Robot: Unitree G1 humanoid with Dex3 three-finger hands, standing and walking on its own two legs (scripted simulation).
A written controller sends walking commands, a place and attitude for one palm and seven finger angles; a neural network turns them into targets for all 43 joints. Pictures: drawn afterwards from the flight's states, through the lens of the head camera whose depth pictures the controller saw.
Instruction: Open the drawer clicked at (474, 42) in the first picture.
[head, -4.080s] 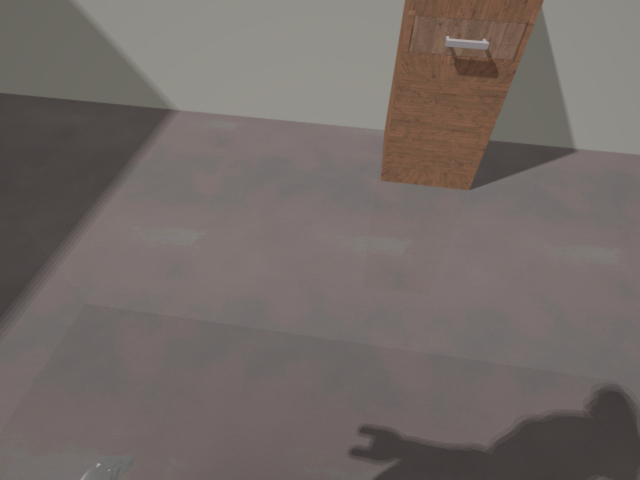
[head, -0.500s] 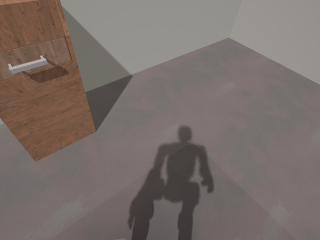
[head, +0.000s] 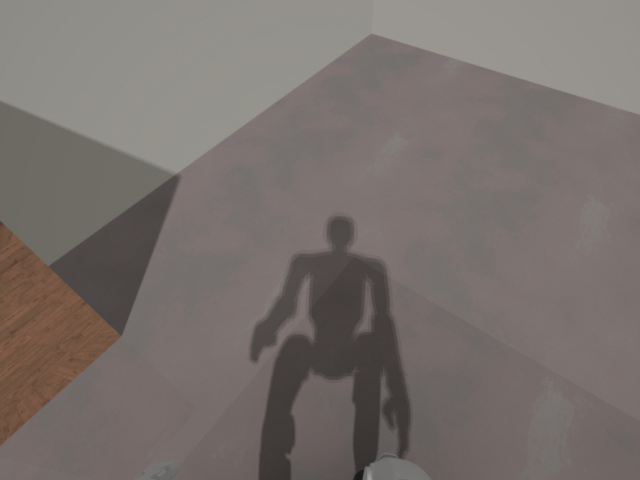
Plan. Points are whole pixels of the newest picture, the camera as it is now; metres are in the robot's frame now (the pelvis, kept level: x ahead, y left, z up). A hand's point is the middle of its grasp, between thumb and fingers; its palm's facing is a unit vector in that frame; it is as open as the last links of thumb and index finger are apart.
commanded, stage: turn to face it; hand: left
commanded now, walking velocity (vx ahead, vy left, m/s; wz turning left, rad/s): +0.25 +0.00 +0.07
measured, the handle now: out of the picture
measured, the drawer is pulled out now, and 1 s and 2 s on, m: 0.00 0.00 0.00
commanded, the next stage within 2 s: take the last steps up to it in 1.74 s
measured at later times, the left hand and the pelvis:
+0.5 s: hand out of the picture +0.13 +0.21 -0.18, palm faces +0.25 -0.96 -0.15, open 7.3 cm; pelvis +0.14 +0.03 +0.00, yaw +11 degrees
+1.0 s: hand (173, 420) +0.21 +0.22 -0.12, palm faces +0.44 -0.85 -0.28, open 7.4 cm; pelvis +0.17 -0.02 +0.01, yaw +27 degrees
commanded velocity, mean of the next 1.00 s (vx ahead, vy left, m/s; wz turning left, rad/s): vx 0.01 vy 0.00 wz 0.57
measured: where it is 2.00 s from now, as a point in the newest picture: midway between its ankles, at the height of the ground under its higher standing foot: outside the picture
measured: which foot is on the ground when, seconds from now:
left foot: up 0.00-0.44, down 0.46-0.96, up 0.98-1.00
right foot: down 0.00-0.46, up 0.48-0.94, down 0.96-1.00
